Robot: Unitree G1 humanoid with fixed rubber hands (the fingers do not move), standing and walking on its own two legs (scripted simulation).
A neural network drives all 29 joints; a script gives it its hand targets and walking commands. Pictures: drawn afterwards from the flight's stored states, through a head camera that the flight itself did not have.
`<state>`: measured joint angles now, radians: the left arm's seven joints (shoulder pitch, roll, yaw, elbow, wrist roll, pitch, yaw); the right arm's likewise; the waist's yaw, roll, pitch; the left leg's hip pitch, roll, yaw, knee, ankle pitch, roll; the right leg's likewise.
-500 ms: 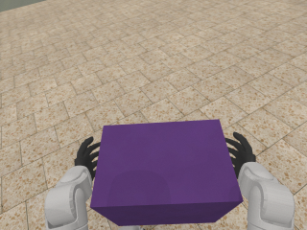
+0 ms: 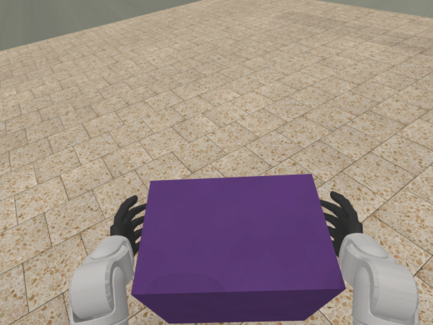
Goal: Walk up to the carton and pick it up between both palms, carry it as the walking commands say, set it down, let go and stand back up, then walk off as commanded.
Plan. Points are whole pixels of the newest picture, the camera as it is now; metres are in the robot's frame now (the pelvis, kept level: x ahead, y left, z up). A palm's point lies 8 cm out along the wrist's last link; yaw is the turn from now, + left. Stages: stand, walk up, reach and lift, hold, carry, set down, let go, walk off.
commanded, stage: carry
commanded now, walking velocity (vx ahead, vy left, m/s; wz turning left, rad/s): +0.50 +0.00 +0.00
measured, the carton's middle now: (233, 256) +0.25 +0.00 +0.03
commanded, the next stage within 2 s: none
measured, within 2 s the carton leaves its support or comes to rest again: neither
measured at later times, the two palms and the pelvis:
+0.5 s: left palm (154, 129) +0.61 +0.18 +0.08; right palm (289, 123) +0.59 -0.18 +0.07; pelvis +0.35 +0.01 +0.00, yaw +0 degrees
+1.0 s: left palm (180, 72) +0.92 +0.13 +0.09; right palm (279, 64) +0.95 -0.22 +0.08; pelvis +0.68 -0.05 +0.02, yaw +4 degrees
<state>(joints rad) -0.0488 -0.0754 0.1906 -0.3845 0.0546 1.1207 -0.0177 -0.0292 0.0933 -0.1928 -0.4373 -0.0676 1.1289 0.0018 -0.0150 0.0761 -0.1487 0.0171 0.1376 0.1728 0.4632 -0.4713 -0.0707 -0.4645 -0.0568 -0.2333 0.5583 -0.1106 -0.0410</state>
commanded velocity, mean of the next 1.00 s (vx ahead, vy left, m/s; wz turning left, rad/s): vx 0.50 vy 0.00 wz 0.00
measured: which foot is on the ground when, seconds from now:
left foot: down 0.00-0.02, up 0.04-0.40, down 0.42-0.88, up 0.90-1.00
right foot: down 0.00-0.46, up 0.48-0.82, down 0.84-1.00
